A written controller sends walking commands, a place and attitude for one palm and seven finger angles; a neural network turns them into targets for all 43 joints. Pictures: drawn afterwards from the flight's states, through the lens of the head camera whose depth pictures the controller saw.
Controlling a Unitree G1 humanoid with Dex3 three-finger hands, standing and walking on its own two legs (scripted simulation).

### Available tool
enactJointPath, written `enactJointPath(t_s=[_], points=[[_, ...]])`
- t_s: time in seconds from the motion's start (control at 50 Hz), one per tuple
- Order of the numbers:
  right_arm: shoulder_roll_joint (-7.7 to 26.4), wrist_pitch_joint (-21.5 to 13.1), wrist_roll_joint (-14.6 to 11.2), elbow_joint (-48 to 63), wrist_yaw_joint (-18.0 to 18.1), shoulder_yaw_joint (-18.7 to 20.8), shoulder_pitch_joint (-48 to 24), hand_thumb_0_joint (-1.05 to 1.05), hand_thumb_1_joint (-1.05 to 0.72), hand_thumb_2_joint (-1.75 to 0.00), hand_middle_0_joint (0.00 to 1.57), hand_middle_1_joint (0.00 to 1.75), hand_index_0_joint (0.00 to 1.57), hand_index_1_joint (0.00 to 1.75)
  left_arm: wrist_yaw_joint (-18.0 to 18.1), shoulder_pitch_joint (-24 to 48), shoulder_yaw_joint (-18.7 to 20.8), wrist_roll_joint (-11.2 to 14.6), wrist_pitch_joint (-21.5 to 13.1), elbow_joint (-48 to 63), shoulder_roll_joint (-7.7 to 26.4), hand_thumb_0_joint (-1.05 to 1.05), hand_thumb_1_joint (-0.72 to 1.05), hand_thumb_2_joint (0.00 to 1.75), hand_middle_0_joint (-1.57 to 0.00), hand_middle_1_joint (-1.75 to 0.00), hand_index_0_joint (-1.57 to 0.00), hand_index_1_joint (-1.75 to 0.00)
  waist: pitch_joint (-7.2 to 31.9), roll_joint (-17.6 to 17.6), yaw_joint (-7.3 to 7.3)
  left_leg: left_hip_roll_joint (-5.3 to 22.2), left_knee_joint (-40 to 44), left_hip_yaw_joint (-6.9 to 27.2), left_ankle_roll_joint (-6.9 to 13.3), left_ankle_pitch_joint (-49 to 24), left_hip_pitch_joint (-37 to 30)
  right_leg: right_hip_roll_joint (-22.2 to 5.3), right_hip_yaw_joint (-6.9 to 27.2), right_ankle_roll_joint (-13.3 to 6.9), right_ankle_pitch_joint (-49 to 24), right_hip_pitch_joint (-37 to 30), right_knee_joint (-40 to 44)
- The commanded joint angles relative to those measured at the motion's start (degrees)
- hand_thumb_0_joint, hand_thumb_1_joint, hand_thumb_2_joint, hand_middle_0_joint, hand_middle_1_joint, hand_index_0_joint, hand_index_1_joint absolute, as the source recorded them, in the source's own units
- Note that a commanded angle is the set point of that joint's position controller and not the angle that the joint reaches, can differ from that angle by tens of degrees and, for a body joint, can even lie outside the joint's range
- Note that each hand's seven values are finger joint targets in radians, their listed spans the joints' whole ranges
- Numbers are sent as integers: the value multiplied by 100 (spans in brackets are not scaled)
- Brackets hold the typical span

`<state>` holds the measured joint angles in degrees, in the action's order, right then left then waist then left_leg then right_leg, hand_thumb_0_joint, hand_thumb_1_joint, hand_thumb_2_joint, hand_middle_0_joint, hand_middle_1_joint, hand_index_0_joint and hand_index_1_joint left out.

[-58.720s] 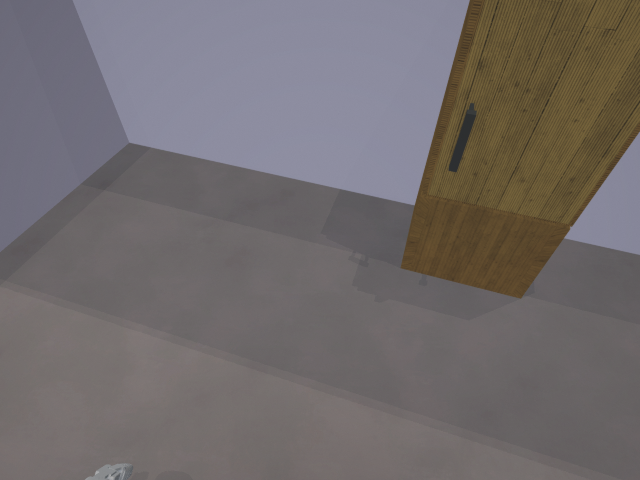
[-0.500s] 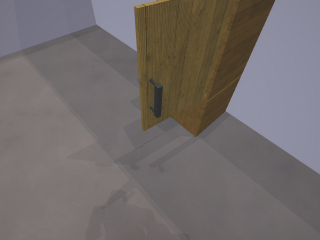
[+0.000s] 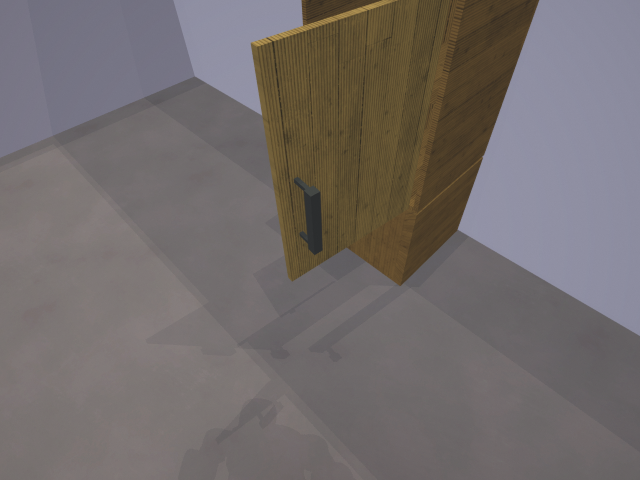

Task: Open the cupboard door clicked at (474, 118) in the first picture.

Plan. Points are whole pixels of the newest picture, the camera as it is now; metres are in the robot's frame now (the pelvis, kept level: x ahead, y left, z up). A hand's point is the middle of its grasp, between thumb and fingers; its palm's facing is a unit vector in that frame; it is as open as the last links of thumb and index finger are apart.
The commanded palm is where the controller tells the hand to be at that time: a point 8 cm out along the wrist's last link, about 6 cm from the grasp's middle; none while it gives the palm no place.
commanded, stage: let the arm hang, fingers relaxed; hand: left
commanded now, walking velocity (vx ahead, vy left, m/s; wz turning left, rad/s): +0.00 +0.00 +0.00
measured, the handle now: (307, 216) +0.63 +0.07 -0.12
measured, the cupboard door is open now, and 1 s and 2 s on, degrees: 82 82 82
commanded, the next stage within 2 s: look to check the result in 0.16 s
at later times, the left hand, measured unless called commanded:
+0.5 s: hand out of the picture +0.10 +0.22 -0.15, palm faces -0.01 -0.94 -0.34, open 7.3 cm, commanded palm none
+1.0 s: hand out of the picture +0.12 +0.21 -0.15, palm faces -0.02 -0.95 -0.32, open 7.3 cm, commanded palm none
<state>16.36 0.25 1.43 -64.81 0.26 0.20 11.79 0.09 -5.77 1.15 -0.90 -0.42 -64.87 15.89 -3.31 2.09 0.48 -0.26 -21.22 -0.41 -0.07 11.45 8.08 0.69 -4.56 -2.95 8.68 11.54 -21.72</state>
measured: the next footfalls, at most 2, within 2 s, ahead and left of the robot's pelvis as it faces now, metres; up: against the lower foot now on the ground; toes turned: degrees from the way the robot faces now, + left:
none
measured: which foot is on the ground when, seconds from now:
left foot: down 0.00-1.00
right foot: down 0.00-1.00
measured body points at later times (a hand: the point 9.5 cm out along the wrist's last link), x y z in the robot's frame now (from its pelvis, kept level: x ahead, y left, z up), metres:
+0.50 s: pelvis +0.03 -0.01 +0.00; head +0.06 -0.03 +0.45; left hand +0.10 +0.27 -0.13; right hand +0.10 -0.29 -0.15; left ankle +0.00 +0.12 -0.74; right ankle +0.04 -0.09 -0.74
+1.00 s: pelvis +0.04 -0.02 +0.00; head +0.06 -0.03 +0.45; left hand +0.12 +0.26 -0.13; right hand +0.09 -0.30 -0.15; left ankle +0.00 +0.12 -0.74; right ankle +0.04 -0.09 -0.74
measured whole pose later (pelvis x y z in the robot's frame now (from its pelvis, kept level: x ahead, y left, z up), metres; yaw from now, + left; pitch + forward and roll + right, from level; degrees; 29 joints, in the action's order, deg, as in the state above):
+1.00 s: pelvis +0.04 -0.02 +0.00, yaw +0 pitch -1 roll +0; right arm 17.8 0.6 1.2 -64.5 0.8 -0.3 8.3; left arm 0.4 -4.7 0.7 -0.7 -0.9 -65.0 16.3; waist -3.7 1.7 0.5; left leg 2.0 -17.1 -0.1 -1.9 12.5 3.1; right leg 3.1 -4.8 -4.4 9.7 6.5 -17.3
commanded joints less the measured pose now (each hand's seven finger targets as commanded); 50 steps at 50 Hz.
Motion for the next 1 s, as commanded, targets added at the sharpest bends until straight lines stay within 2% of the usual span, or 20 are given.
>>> enactJointPath(t_s=[0.0,0.06,0.16,0.3,0.56,0.58,0.68,0.72,0.76,0.84,0.92,0.98], points=[[915,-145,-8,256,76,154,-106,0,-90,-90,20,30,20,30,103,155,198,32,-142,268,1114,0,90,90,-20,-30,-20,-30,340,23,-59,676,573,616,185,-622,278,-813,800,-67,-293,-603,404],[942,-131,-23,269,81,157,-194,0,-90,-90,20,30,20,30,109,158,202,24,-151,277,1128,0,90,90,-20,-30,-20,-30,332,-116,-64,662,580,581,174,-569,183,-805,803,-49,-302,-612,497],[1012,-127,-22,277,77,153,-310,0,-90,-90,20,30,20,30,108,214,201,22,-165,296,1153,0,90,90,-20,-30,-20,-30,398,-98,-44,650,597,540,157,-575,47,-819,854,-36,-304,-646,596],[1056,-121,-24,302,97,165,-399,0,-90,-90,20,30,20,30,123,257,205,31,-193,302,1193,0,90,90,-20,-30,-20,-30,555,-147,-3,676,558,500,125,-906,-161,-855,844,-24,-1033,-803,555],[1140,-77,-38,326,117,170,-402,0,-90,-90,20,30,20,30,145,200,216,40,-197,287,1276,0,90,90,-20,-30,-20,-30,618,-329,-6,661,509,420,117,-900,-328,-858,850,40,-1318,-906,642],[1133,-71,-32,317,115,172,-401,0,-90,-90,20,30,20,30,146,225,206,45,-193,285,1289,0,90,90,-20,-30,-20,-30,559,-223,8,666,509,414,105,-920,-315,-870,851,34,-1366,-896,637],[1126,-71,-31,309,126,161,-359,0,-90,-90,20,30,20,30,153,214,208,50,-193,282,1293,0,90,90,-20,-30,-20,-30,605,-189,7,692,519,397,92,-979,-333,-865,849,25,-1500,-983,619],[1136,-75,-31,307,127,155,-366,0,-90,-90,20,30,20,30,148,228,206,52,-190,286,1294,0,90,90,-20,-30,-20,-30,575,-173,-2,691,542,403,86,-1000,-308,-859,850,20,-1520,-1000,611],[1127,-74,-38,319,132,155,-354,0,-90,-90,20,30,20,30,153,197,214,47,-191,288,1297,0,90,90,-20,-30,-20,-30,524,-299,-15,685,532,391,94,-983,-321,-844,833,50,-1523,-958,634],[1107,-72,-28,293,127,151,-338,0,-90,-90,20,30,20,30,146,210,204,55,-184,281,1271,0,90,90,-20,-30,-20,-30,497,-170,-12,680,570,383,77,-880,-287,-857,875,43,-1386,-981,669],[1079,-66,-24,285,118,142,-308,0,-90,-90,20,30,20,30,138,226,192,53,-173,291,1252,0,90,90,-20,-30,-20,-30,341,-209,-12,676,612,395,79,-723,-223,-832,892,37,-1037,-877,746],[1050,-67,-26,268,114,143,-271,0,-90,-90,20,30,20,30,137,205,196,49,-172,289,1241,0,90,90,-20,-30,-20,-30,367,-180,-10,668,598,388,84,-691,-232,-837,897,52,-924,-877,776]])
